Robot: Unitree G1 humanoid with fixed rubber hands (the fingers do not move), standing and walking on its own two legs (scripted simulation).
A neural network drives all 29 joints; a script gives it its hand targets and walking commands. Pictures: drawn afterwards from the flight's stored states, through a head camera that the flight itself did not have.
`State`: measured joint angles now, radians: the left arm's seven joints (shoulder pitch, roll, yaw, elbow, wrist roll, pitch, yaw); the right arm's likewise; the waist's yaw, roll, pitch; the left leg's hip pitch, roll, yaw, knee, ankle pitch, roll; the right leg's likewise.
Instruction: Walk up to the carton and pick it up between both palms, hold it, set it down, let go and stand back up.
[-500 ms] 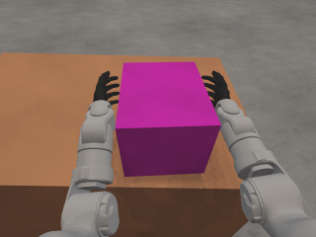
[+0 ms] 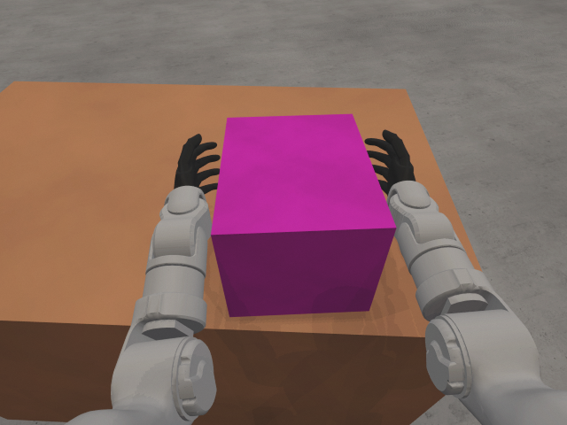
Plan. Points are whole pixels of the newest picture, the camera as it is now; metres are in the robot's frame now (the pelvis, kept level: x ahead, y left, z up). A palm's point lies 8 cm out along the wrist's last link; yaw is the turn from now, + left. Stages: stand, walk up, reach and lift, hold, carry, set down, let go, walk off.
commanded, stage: set down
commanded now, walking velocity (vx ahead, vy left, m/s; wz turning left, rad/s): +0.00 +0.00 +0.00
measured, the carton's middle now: (294, 209) +0.41 +0.03 +0.08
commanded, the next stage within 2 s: none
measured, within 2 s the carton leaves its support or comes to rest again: rests again in 0.40 s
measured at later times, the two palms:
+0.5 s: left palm (189, 204) +0.38 +0.18 +0.12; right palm (393, 200) +0.41 -0.12 +0.11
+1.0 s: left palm (190, 208) +0.38 +0.18 +0.11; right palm (394, 203) +0.41 -0.12 +0.11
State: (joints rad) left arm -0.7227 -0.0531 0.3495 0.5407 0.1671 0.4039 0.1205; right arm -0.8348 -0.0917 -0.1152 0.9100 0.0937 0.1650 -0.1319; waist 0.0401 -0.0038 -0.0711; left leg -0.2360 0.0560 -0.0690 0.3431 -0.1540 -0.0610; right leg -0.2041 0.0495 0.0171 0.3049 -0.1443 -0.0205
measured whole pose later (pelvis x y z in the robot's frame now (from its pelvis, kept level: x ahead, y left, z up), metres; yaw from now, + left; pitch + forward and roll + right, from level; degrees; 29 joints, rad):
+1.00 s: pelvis +0.00 +0.00 +0.00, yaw +1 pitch +3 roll -1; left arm -0.67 -0.07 0.37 0.62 0.21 0.22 0.08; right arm -0.75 -0.03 -0.25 0.93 -0.06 0.02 -0.08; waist 0.05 -0.01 -0.07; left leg -0.24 0.05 -0.06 0.32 -0.13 -0.06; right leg -0.22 0.04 -0.01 0.30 -0.14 -0.02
